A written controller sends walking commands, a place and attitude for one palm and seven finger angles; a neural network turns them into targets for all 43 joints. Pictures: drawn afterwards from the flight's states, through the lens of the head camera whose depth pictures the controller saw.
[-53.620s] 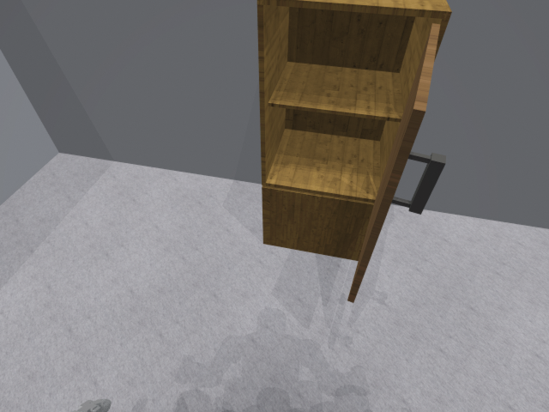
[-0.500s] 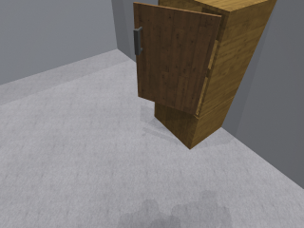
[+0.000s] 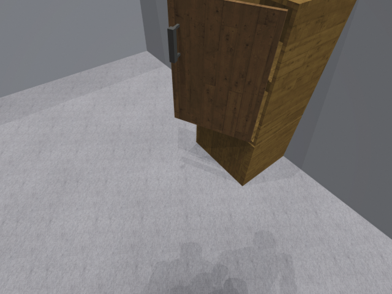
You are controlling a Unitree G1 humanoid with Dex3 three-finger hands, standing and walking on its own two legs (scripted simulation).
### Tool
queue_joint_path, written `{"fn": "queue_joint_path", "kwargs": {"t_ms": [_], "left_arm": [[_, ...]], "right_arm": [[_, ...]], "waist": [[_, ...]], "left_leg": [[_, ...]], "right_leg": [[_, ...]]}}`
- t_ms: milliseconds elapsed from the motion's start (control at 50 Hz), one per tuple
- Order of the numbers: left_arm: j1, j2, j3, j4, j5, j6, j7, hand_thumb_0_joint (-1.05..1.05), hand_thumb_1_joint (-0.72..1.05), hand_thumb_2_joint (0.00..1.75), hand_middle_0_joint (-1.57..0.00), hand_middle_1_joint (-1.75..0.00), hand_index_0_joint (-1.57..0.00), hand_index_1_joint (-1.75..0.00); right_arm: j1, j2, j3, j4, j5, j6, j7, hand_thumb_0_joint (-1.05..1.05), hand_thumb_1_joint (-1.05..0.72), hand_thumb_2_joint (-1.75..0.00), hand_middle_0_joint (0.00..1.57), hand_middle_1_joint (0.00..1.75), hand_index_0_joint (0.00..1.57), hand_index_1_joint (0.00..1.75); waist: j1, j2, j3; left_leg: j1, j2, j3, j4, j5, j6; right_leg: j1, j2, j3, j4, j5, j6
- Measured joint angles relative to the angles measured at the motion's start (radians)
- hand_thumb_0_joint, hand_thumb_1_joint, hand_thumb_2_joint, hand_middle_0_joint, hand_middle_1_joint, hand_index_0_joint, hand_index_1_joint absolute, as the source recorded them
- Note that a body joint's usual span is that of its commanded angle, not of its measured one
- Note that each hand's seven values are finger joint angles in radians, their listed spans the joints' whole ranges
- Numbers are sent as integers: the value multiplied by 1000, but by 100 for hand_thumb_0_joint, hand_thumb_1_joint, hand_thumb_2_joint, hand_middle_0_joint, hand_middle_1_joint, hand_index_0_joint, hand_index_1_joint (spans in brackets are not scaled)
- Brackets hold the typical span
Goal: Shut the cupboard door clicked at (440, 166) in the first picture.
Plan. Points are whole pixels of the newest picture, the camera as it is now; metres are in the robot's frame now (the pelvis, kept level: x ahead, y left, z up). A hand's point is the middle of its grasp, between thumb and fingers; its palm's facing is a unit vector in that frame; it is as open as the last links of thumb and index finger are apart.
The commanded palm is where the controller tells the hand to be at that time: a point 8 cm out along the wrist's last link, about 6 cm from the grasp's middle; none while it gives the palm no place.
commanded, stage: look to check the result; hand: left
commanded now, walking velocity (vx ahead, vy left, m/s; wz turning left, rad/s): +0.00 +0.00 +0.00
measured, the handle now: (175, 43) +0.97 +0.12 +0.05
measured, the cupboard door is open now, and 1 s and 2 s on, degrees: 27 27 27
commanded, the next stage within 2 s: walk to a spot facing it in 0.30 s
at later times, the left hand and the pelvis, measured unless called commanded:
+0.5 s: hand out of the picture +0.06 +0.21 -0.17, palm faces -0.02 -0.96 -0.27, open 7.4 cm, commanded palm none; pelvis +0.03 -0.01 +0.00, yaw +0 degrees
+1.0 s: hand out of the picture +0.03 +0.24 -0.19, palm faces +0.25 -0.94 -0.24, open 7.4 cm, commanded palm none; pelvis +0.02 +0.03 -0.01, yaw +15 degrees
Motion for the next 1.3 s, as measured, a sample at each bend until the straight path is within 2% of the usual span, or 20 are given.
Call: {"fn": "queue_joint_path", "kwargs": {"t_ms": [440,560,660,720,760,800,820,840,880,920,960,1040,1120,1200,1260,1280,1300], "left_arm": [[-56,32,-5,1,-1,-7,-5,0,91,89,-20,-30,-20,-30],[-68,24,1,-22,-4,4,6,0,91,89,-20,-30,-20,-30],[-62,0,16,-70,-1,14,8,0,91,89,-20,-30,-20,-30],[-45,-13,25,-96,6,17,12,0,91,89,-20,-30,-20,-30],[-31,-15,33,-107,13,21,15,0,90,89,-20,-30,-20,-30],[-18,-10,39,-116,13,26,14,0,90,89,-20,-30,-20,-30],[-12,-8,42,-122,9,30,12,0,90,89,-20,-30,-20,-30],[-15,-6,44,-126,3,37,10,0,90,89,-20,-30,-20,-30],[-27,1,48,-135,-1,57,11,0,90,89,-20,-30,-20,-30],[-38,3,54,-145,2,69,8,0,91,89,-20,-30,-20,-30],[-56,5,59,-160,5,70,2,0,91,89,-20,-30,-20,-30],[-89,14,64,-203,6,53,-3,0,91,89,-20,-30,-20,-30],[-118,24,66,-234,7,49,-1,0,91,89,-20,-29,-20,-30],[-143,20,61,-255,5,49,0,0,91,89,-20,-29,-20,-30],[-139,13,53,-271,1,40,-1,0,91,89,-20,-29,-20,-30],[-126,18,51,-282,3,34,-2,0,91,89,-20,-30,-20,-30],[-117,16,51,-283,9,27,1,0,91,89,-20,-30,-20,-30]], "right_arm": [[-81,-50,6,-2,0,-7,3,0,-91,-90,20,30,20,30],[-74,-41,7,-18,0,4,1,0,-91,-90,20,30,20,30],[-50,-16,1,-41,-2,28,9,0,-91,-90,20,30,20,30],[-33,1,-11,-58,-3,49,13,0,-91,-90,20,30,20,30],[-26,14,-17,-71,-1,60,17,0,-91,-90,20,30,20,30],[-21,24,-18,-95,-1,59,24,0,-91,-90,20,30,20,30],[-16,21,-17,-112,-4,50,28,0,-91,-90,20,30,20,30],[-17,21,-19,-124,-8,39,28,0,-91,-90,20,30,20,30],[-26,25,-18,-136,-11,29,24,0,-91,-90,20,30,20,30],[-23,26,-17,-150,-15,28,20,0,-91,-90,20,30,20,30],[-19,23,-16,-159,-19,26,13,0,-91,-90,20,30,20,30],[-13,17,-17,-163,-20,24,8,0,-91,-90,20,30,20,30],[-9,13,-26,-165,-20,30,10,0,-91,-90,20,30,20,30],[-9,1,-39,-172,-22,42,14,0,-91,-90,20,30,20,30],[-9,-12,-53,-179,-18,54,16,0,-91,-90,20,30,20,30],[-4,-13,-57,-184,-14,58,18,0,-91,-90,20,30,20,30],[-10,-18,-64,-184,-10,61,19,0,-91,-90,20,30,20,30]], "waist": [[6,-9,-4],[-5,-12,-2],[-6,0,21],[-2,-1,41],[0,-16,54],[-3,-38,66],[-6,-40,68],[-7,-47,76],[-1,-57,94],[-2,-50,91],[-5,-33,87],[-8,-3,80],[-16,8,64],[-28,20,51],[-27,26,36],[-22,12,22],[-12,7,18]], "left_leg": [[38,-2,2,-24,-20,-11],[15,-10,-22,12,-36,-15],[-54,-14,-68,146,-87,-22],[-118,-15,-82,369,-256,-38],[-135,-13,-74,445,-330,-45],[-116,-9,-59,377,-284,-46],[-100,-7,-64,306,-175,-36],[-115,-19,-64,313,-146,-16],[-126,-41,-60,324,-174,19],[-123,-52,-70,280,-169,32],[-118,-60,-91,217,-127,31],[-111,-67,-145,116,-54,33],[-115,-73,-198,79,-21,22],[-130,-85,-257,75,-5,3],[-153,-104,-295,95,-4,-18],[-172,-121,-295,121,-23,-26],[-204,-131,-288,190,-106,-40]], "right_leg": [[49,0,3,-50,-7,-5],[34,-6,-22,-8,-37,-6],[12,-9,-73,71,-88,-11],[15,-18,-111,121,-127,-9],[19,-36,-133,150,-151,0],[7,-63,-152,202,-182,16],[-22,-76,-162,262,-202,22],[-70,-88,-148,365,-234,31],[-172,-76,-75,566,-302,28],[-256,-60,-40,684,-281,26],[-318,-51,-21,727,-218,31],[-370,-41,6,664,-159,42],[-359,-30,25,560,-149,48],[-304,-7,29,430,-150,45],[-218,12,22,248,-100,36],[-178,2,26,157,-100,21],[-174,-4,28,131,-59,8]]}}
